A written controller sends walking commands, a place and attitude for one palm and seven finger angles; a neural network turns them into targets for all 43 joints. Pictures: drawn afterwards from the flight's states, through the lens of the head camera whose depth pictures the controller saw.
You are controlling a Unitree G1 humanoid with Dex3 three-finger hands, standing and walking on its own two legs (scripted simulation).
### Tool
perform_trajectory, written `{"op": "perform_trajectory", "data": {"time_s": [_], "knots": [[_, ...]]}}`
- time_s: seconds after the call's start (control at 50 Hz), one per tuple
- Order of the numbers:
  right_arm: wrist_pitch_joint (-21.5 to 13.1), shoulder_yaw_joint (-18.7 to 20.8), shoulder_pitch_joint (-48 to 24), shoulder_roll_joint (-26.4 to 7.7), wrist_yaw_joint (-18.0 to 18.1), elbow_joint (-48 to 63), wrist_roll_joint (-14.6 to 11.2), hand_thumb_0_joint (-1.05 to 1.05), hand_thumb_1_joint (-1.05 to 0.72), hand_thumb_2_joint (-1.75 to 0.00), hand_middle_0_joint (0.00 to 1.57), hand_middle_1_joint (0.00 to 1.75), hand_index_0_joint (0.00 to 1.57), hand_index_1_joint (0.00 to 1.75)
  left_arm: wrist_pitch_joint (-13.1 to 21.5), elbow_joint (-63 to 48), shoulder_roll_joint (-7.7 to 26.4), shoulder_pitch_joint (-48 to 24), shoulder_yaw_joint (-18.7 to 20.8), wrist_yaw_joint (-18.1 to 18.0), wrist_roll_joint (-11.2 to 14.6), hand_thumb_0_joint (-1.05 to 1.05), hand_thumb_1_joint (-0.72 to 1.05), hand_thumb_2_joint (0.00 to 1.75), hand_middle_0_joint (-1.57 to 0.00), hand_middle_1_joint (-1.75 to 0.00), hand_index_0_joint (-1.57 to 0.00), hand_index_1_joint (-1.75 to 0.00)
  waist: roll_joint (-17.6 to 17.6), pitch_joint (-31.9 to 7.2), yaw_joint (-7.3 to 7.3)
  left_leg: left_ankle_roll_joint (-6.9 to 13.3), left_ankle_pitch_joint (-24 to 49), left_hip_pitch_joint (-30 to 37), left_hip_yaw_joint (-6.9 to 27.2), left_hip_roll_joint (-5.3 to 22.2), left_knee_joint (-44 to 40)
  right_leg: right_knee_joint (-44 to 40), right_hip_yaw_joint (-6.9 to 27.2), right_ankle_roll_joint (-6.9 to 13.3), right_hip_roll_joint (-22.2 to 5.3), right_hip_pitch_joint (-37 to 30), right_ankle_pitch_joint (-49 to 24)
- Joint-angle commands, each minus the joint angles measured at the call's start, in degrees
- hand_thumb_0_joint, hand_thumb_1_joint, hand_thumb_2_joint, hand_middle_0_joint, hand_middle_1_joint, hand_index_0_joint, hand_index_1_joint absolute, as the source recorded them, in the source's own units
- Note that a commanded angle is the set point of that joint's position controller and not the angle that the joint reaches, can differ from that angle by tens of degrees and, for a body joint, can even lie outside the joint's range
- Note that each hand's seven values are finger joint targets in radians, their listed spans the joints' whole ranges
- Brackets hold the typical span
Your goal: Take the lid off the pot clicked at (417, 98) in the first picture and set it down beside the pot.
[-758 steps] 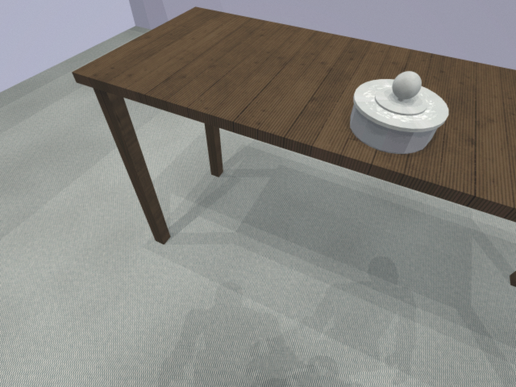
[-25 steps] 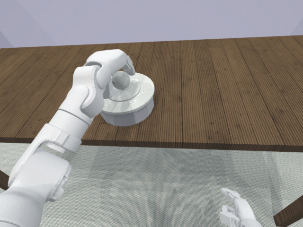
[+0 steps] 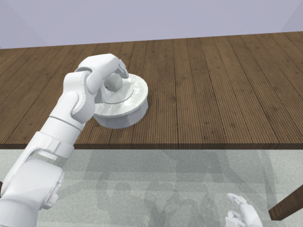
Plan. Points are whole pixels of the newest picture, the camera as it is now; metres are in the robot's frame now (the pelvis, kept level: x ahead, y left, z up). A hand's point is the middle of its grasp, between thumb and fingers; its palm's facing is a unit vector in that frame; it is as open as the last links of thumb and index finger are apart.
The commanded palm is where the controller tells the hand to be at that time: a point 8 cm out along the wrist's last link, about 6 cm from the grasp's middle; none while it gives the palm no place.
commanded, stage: close the fingers and squeeze the knob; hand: left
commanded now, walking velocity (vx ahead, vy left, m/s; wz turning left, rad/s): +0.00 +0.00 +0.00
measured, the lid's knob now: (113, 82) +0.45 +0.12 +0.17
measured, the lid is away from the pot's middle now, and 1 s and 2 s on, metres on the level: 0.00 0.00 0.01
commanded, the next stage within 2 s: lift the lid straight up in 1.28 s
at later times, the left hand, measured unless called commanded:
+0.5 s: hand (105, 85) +0.42 +0.13 +0.19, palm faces -0.20 -0.10 -0.97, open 9.0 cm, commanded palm +0.39 +0.14 +0.25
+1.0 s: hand (105, 85) +0.42 +0.13 +0.19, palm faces -0.21 -0.10 -0.97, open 8.4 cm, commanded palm +0.40 +0.14 +0.25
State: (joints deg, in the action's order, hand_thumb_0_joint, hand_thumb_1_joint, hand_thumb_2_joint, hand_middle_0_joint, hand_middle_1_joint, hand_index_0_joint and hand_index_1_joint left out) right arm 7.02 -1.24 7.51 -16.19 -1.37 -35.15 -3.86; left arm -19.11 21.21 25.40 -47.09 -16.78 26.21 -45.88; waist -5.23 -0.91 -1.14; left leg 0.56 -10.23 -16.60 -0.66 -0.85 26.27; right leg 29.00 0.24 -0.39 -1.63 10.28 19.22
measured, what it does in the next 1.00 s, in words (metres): stands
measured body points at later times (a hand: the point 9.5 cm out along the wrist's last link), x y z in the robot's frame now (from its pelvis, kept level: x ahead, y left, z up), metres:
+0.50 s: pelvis +0.00 +0.00 +0.00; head +0.00 -0.04 +0.45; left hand +0.42 +0.13 +0.24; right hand +0.18 -0.23 -0.11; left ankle +0.04 +0.12 -0.74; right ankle -0.04 -0.12 -0.74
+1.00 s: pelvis +0.00 +0.00 +0.00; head +0.00 -0.04 +0.45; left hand +0.43 +0.13 +0.24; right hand +0.17 -0.23 -0.11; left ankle +0.04 +0.12 -0.74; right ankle -0.04 -0.12 -0.74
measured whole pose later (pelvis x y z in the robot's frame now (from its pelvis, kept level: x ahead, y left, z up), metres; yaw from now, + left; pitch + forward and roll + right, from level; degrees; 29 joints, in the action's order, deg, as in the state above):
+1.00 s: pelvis +0.00 +0.00 +0.00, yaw +0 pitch +1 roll +1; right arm 7.1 -1.4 7.7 -15.8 -1.3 -34.7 -4.0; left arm -20.3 22.6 25.4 -47.9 -17.0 26.4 -46.5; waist -5.2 -1.2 -1.4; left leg 0.8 -10.5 -16.9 -0.6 -0.9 26.5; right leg 28.5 0.3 -0.6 -1.6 10.3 19.1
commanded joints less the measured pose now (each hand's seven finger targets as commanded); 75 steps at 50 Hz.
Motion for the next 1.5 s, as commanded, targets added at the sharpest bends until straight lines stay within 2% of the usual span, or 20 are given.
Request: {"op": "perform_trajectory", "data": {"time_s": [0.0,0.04,0.08,0.12,0.2,0.28,0.34,0.4,0.42,0.5,0.64,0.94,0.96,1.06,1.14,1.2,1.26,1.32,1.38,1.48], "knots": [[-2.46,1.43,-8.56,-4.81,0.26,8.7,-0.47,0.0,-0.9,-0.9,0.2,0.3,0.2,0.3,-0.34,-8.22,11.63,-30.02,6.77,-2.68,-1.96,0.0,-0.28,1.38,-0.82,-0.08,-0.82,-0.08,7.34,-19.02,0.82,3.24,11.33,13.99,-0.36,-2.59,-0.78,-3.61,-2.3,2.34,3.06,1.69,-21.61],[-2.51,1.55,-8.27,-4.81,0.11,9.33,-0.18,0.0,-0.9,-0.9,0.2,0.3,0.2,0.3,0.21,-9.97,13.91,-28.75,8.7,-2.78,-2.28,0.0,-0.26,1.38,-0.84,-0.08,-0.84,-0.08,6.86,-22.38,1.28,3.38,13.27,14.45,-0.3,-2.67,-0.34,-3.09,-1.97,2.41,2.97,-0.79,-23.78],[-2.27,1.35,-8.78,-4.62,0.0,8.98,-0.41,0.0,-0.9,-0.9,0.2,0.3,0.2,0.3,-0.52,-7.45,10.49,-28.01,5.98,-2.48,-2.05,0.0,-0.23,1.37,-0.85,-0.08,-0.85,-0.08,7.77,-19.33,0.7,3.25,13.05,13.68,-0.36,-2.56,-0.34,-3.22,-2.37,2.38,3.04,1.21,-23.58],[-1.99,1.83,-7.89,-5.41,0.09,8.77,-0.44,0.0,-0.9,-0.9,0.2,0.3,0.2,0.3,-0.66,-6.61,11.21,-27.19,6.68,-2.49,-1.14,0.0,-0.21,1.36,-0.87,-0.08,-0.87,-0.08,7.75,-18.13,0.16,3.36,11.26,13.47,-0.4,-2.46,-0.08,-3.84,-2.52,2.4,2.87,2.23,-22.32],[-2.47,1.18,-9.25,-4.59,0.43,9.34,-0.27,0.0,-0.9,-0.9,0.2,0.3,0.2,0.3,-0.51,-9.04,12.11,-29.39,7.15,-2.32,-2.13,0.0,-0.15,1.33,-0.9,-0.08,-0.9,-0.08,7.14,-21.28,1.17,3.46,14.05,14.5,-0.28,-2.91,0.03,-3.01,-1.91,2.36,2.79,-0.05,-25.23],[-2.1,1.16,-8.69,-4.74,0.3,9.02,-0.35,0.0,-0.9,-0.9,0.2,0.3,0.2,0.3,-0.94,-6.28,11.55,-27.87,6.89,-2.0,-2.03,0.0,-0.1,1.3,-0.81,-0.36,-0.81,-0.36,8.49,-18.32,0.86,3.37,11.68,12.99,-0.38,-2.75,-0.36,-3.7,-2.31,2.24,2.93,1.24,-23.12],[-2.17,1.26,-8.5,-4.56,0.29,9.46,-0.12,0.0,-0.9,-0.9,0.2,0.3,0.2,0.3,-0.51,-8.03,12.19,-27.86,7.46,-2.07,-2.2,0.0,-0.06,1.28,-0.78,-0.47,-0.78,-0.47,7.47,-20.62,1.02,3.44,12.93,13.95,-0.19,-2.8,-0.24,-3.39,-2.17,2.36,2.95,0.06,-23.76],[-2.09,1.1,-8.56,-4.79,0.39,8.93,-0.31,0.0,-0.9,-0.9,0.2,0.3,0.2,0.3,-1.01,-6.11,11.61,-27.9,7.05,-1.92,-2.04,0.0,-0.02,1.25,-0.76,-0.56,-0.76,-0.56,9.23,-18.18,0.88,3.37,12.45,13.03,-0.23,-2.72,-0.36,-3.57,-2.39,2.27,3.01,0.98,-23.83],[-2.06,1.77,-7.99,-5.62,0.29,9.29,-0.2,0.0,-0.9,-0.9,0.2,0.3,0.2,0.3,-0.39,-9.07,14.5,-27.21,9.62,-2.13,-1.21,0.0,0.0,1.24,-0.76,-0.58,-0.76,-0.58,8.07,-19.81,0.9,3.5,12.78,13.64,-0.16,-2.46,-0.05,-3.61,-2.24,2.4,2.65,0.01,-24.35],[-2.29,1.26,-9.05,-4.68,0.36,9.5,-0.42,0.0,-0.9,-0.9,0.2,0.3,0.2,0.3,-0.67,-8.85,11.35,-28.78,6.61,-1.85,-1.89,0.0,0.06,1.2,-0.75,-0.67,-0.75,-0.67,7.36,-19.33,0.92,3.37,13.2,13.99,-0.11,-2.69,-0.25,-3.24,-2.28,2.44,3.07,0.99,-23.63],[-2.22,1.37,-7.75,-4.98,0.57,9.38,-0.25,0.0,-0.9,-0.9,0.2,0.3,0.2,0.3,-0.39,-7.31,13.41,-26.8,8.35,-1.92,-2.17,0.0,0.16,1.1,-0.77,-0.78,-0.77,-0.78,8.41,-19.9,0.96,3.55,12.42,13.16,-0.67,-2.68,-0.36,-3.79,-1.96,2.1,2.94,-0.32,-24.13],[-2.38,1.6,-7.94,-4.87,0.02,9.57,-0.39,0.0,-0.9,-0.9,0.2,0.3,0.2,0.3,-0.65,-9.63,12.76,-29.41,7.67,-1.84,-2.03,0.0,0.24,1.23,-0.88,-0.76,-0.8,-0.72,7.13,-21.1,0.8,3.42,13.3,14.44,-0.06,-2.51,-0.51,-3.58,-2.27,2.36,3.26,-0.23,-24.02],[-2.41,1.61,-8.46,-4.64,0.12,9.66,-0.44,0.0,-0.9,-0.9,0.2,0.3,0.2,0.3,-0.78,-9.05,10.59,-29.32,5.79,-1.79,-1.97,0.0,0.25,1.23,-0.89,-0.76,-0.8,-0.72,6.9,-19.98,0.46,3.56,13.2,14.7,-0.13,-2.54,-0.32,-3.73,-2.27,2.45,3.28,0.97,-23.86],[-2.37,1.41,-8.03,-4.84,0.3,9.28,-0.33,0.0,-0.9,-0.9,0.2,0.3,0.2,0.3,-0.99,-6.32,11.67,-27.44,6.92,-1.89,-2.15,0.0,0.3,1.25,-0.91,-0.77,-0.82,-0.73,8.59,-19.17,0.69,3.53,12.18,13.39,-0.07,-2.62,-0.39,-3.87,-2.4,2.38,3.24,0.58,-23.64],[-2.79,1.46,-7.99,-4.84,0.34,9.71,-0.04,0.0,-0.9,-0.9,0.2,0.3,0.2,0.3,-0.32,-9.83,15.17,-27.34,9.89,-1.95,-2.56,0.0,0.34,1.26,-0.93,-0.78,-0.84,-0.74,7.25,-22.57,1.42,3.59,14.97,14.45,-0.31,-2.72,0.05,-3.33,-1.66,2.26,2.93,-2.02,-26.76],[-2.5,1.09,-8.43,-5.09,0.43,9.43,-0.26,0.0,-0.9,-0.9,0.2,0.3,0.2,0.3,-0.76,-7.13,14.97,-25.54,9.78,-1.7,-1.96,0.0,0.37,1.27,-0.94,-0.79,-0.85,-0.75,8.15,-18.72,1.34,3.44,14.02,12.62,-0.41,-2.68,-0.25,-3.7,-1.97,2.16,2.92,-0.81,-26.61],[-2.32,1.43,-8.69,-4.67,0.31,10.03,-0.25,0.0,-0.9,-0.9,0.2,0.3,0.2,0.3,-0.57,-9.65,12.73,-27.79,7.72,-1.69,-2.06,0.0,0.39,1.27,-0.96,-0.8,-0.87,-0.75,6.87,-19.53,0.88,3.52,13.85,14.1,-0.24,-2.53,-0.29,-3.9,-2.12,2.34,3.09,-0.03,-25.14],[-2.23,1.86,-7.39,-5.78,0.37,9.44,-0.21,0.0,-0.9,-0.9,0.2,0.3,0.2,0.3,-0.44,-7.97,15.47,-24.93,10.46,-2.05,-1.5,0.0,0.41,1.28,-0.96,-0.81,-0.87,-0.75,7.72,-19.07,0.89,3.47,13.07,13.39,-0.14,-2.24,-0.11,-4.06,-2.2,2.45,2.91,-0.13,-24.64],[-2.35,1.41,-8.57,-4.72,0.32,9.85,-0.34,0.0,-0.9,-0.9,0.2,0.3,0.2,0.3,-0.59,-10.28,12.5,-28.64,7.55,-1.91,-1.98,0.0,0.42,1.28,-0.97,-0.81,-0.88,-0.75,7.27,-19.95,0.87,3.46,14.22,14.45,0.18,-2.44,-0.34,-3.82,-2.27,2.47,3.2,0.03,-25.03],[-3.08,1.66,-8.37,-4.53,0.32,9.47,-0.3,0.0,-0.9,-0.9,0.2,0.3,0.2,0.3,-0.63,-12.88,13.19,-33.7,7.44,-2.39,-2.09,0.0,0.42,1.28,-0.97,-0.81,-0.88,-0.75,5.49,-23.11,0.64,3.54,16.05,16.92,0.72,-2.38,-0.11,-3.6,-2.1,2.64,3.45,-0.38,-25.73]]}}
